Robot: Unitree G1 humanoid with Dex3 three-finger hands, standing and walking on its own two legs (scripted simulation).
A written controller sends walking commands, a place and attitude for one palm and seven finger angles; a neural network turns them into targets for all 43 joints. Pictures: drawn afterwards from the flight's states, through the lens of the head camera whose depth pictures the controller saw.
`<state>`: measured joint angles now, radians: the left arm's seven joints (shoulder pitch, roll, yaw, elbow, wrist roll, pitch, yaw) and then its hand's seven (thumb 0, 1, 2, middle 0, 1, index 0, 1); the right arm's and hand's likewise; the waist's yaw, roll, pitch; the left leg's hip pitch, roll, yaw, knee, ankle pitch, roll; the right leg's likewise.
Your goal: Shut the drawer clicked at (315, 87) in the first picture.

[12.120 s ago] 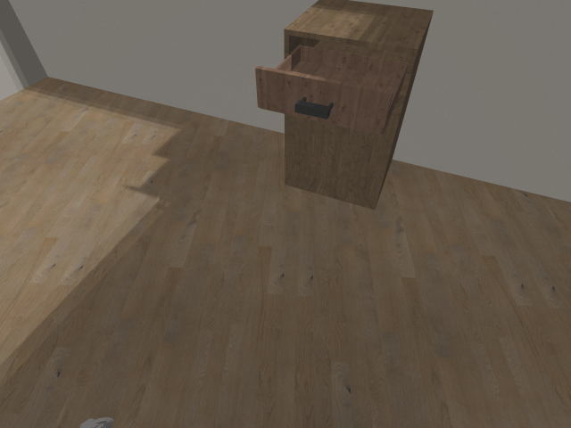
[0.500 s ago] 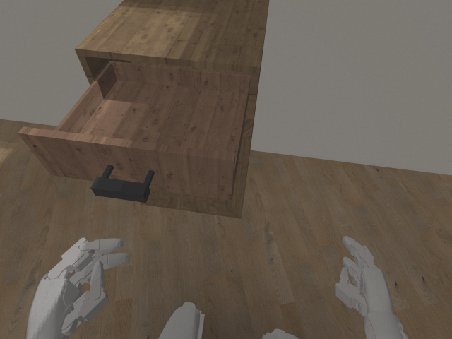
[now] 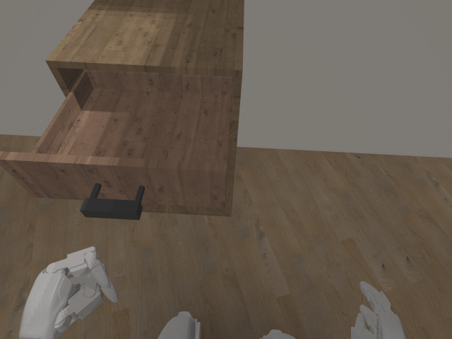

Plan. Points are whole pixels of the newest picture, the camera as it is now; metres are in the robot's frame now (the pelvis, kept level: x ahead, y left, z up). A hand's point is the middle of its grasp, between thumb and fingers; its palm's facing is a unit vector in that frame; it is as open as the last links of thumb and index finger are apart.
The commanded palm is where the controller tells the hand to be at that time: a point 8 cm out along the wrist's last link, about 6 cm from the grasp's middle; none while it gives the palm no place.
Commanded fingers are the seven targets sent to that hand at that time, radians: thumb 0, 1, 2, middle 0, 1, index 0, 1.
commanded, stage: raise the hand and make a fist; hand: left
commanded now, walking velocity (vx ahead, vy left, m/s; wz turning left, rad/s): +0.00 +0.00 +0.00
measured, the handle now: (115, 198) +0.38 +0.24 -0.01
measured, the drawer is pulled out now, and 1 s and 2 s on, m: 0.30 0.30 0.30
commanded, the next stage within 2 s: bring the fist close to the handle in 0.82 s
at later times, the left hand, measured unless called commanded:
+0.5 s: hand (80, 282) +0.19 +0.21 +0.09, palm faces +0.04 -1.00 -0.07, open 3.3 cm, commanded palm +0.16 +0.26 +0.09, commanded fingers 0.00 0.90 0.90 -1.40 -1.60 -1.40 -1.60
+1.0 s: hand (89, 284) +0.19 +0.20 +0.08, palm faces +0.02 -1.00 -0.08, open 3.3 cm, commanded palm +0.17 +0.26 +0.08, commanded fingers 0.00 0.90 0.90 -1.40 -1.60 -1.40 -1.60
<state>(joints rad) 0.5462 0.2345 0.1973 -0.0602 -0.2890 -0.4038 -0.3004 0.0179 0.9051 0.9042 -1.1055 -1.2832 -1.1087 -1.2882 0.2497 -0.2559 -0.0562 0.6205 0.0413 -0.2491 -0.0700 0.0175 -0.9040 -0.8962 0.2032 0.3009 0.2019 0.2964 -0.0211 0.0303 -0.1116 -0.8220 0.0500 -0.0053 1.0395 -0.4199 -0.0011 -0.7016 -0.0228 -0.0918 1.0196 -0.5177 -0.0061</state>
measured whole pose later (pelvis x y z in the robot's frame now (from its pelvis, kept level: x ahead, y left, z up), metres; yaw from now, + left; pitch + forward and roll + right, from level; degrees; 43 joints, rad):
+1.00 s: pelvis +0.01 -0.01 +0.01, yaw +1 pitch +9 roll -2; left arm 0.55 0.25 0.23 -0.11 -0.31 -0.31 -0.31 0.02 0.90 0.90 -1.40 -1.60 -1.40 -1.60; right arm 0.22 -0.23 0.00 0.57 0.04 -0.23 -0.07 0.02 -0.90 -0.90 0.21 0.30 0.20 0.30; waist -0.01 0.05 -0.12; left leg -0.71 0.05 -0.02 0.96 -0.41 -0.01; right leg -0.58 -0.02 -0.10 0.93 -0.50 -0.01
